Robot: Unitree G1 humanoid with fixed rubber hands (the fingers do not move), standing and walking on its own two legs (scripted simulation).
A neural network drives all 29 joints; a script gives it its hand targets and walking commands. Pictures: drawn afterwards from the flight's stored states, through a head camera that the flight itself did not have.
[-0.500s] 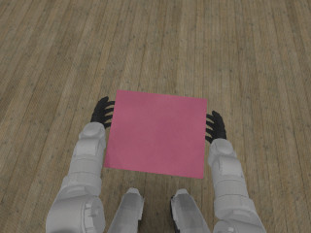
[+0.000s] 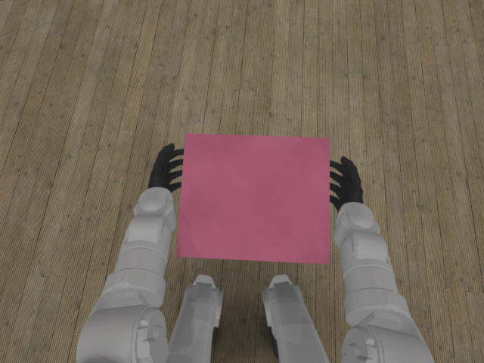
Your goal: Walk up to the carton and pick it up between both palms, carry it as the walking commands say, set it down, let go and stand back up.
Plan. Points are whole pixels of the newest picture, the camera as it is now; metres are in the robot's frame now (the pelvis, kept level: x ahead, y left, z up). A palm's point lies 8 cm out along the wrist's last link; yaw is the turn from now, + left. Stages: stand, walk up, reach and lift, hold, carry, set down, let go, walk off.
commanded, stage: set down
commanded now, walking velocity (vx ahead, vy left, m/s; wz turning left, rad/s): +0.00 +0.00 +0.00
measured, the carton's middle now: (253, 202) +0.39 -0.02 -0.17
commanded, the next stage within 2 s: none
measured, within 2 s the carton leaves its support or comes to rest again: neither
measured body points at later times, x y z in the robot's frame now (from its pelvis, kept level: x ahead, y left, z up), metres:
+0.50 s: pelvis -0.04 -0.01 -0.09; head +0.21 -0.01 +0.29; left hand +0.43 +0.14 -0.19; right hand +0.41 -0.18 -0.19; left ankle +0.06 +0.12 -0.58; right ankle +0.06 -0.13 -0.58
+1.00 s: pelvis -0.05 +0.00 -0.15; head +0.25 +0.00 +0.18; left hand +0.45 +0.14 -0.28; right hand +0.42 -0.19 -0.28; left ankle +0.06 +0.12 -0.58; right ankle +0.06 -0.13 -0.58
